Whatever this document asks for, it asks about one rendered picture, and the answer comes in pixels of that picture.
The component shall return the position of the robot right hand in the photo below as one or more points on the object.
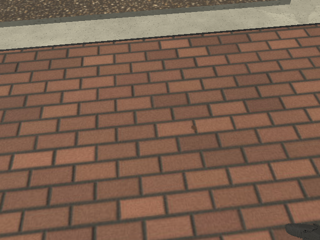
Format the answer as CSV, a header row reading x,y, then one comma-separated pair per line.
x,y
304,231

